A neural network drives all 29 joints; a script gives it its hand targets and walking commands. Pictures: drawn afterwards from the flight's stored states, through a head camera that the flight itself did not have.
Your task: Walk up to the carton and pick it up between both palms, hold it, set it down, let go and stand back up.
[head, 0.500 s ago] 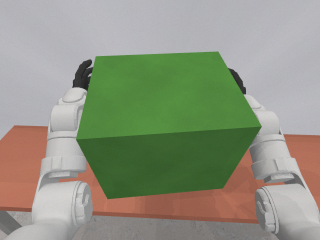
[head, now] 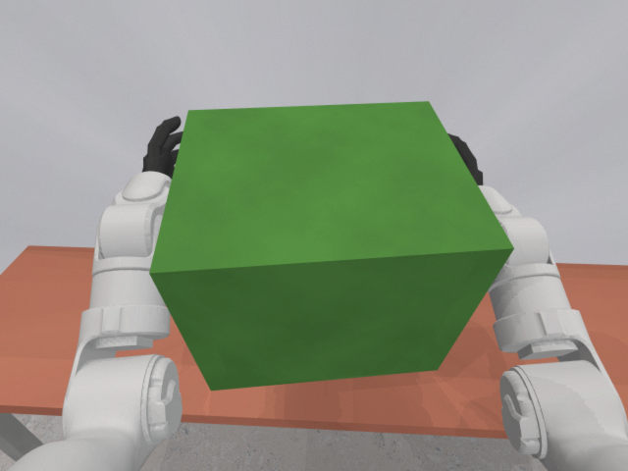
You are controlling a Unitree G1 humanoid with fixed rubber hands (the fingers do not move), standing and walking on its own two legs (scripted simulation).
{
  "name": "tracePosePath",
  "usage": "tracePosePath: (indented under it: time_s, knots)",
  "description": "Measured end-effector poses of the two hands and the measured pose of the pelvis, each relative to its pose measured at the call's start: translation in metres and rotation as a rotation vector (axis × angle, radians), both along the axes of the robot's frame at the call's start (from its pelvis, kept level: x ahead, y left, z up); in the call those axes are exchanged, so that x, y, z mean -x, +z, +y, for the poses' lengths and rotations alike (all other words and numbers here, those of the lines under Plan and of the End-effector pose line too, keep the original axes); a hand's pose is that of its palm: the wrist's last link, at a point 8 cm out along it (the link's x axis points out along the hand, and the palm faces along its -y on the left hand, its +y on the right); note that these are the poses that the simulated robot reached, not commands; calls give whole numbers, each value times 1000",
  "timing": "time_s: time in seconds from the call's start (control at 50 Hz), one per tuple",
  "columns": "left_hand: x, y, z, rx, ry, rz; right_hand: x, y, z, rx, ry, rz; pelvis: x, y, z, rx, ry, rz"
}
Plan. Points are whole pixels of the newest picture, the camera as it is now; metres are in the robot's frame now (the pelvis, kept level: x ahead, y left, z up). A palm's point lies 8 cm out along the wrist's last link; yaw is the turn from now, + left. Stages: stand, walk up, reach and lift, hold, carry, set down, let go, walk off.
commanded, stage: hold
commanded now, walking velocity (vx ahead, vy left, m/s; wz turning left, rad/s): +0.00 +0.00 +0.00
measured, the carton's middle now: (319, 246) +0.32 +0.02 +0.18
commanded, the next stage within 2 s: set down in 0.36 s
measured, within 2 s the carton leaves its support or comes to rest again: neither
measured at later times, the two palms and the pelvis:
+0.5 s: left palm (160, 180) +0.37 +0.20 +0.24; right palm (462, 192) +0.38 -0.16 +0.22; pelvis +0.00 +0.00 +0.00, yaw +0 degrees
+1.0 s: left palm (175, 170) +0.41 +0.20 +0.23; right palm (458, 181) +0.42 -0.17 +0.21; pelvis +0.01 -0.01 +0.00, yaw +0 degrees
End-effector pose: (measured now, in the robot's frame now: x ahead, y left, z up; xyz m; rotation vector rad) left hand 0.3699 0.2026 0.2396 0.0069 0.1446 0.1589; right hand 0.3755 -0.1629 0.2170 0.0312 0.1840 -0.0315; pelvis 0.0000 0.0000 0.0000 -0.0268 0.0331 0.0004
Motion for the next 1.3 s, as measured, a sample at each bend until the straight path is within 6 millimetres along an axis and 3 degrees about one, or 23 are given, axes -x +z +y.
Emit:
tracePosePath:
  time_s: [0.44,0.6,0.8,0.9,1.04,1.16,1.3]
  knots:
    - [0,0,0,0,0,-2,0,0,0,-2,0,-2,0,0,0,0,0,0]
    - [4,9,2,0,12,-35,0,11,3,-10,8,-28,0,0,0,0,0,-2]
    - [-14,19,2,36,-23,-64,-18,16,-1,19,42,-47,-3,0,-2,-3,1,3]
    - [-25,12,-2,11,-25,-58,-31,4,-6,25,59,-48,-10,1,-5,-7,1,13]
    - [-38,-15,-3,0,-4,-39,-48,-14,-7,19,66,-47,-16,2,-7,-10,1,21]
    - [-32,-34,5,-8,45,-41,-55,-21,2,36,95,-57,-19,2,-6,-10,2,25]
    - [-22,-30,7,-10,65,-68,-49,-15,4,35,103,-88,-16,2,-6,-10,2,16]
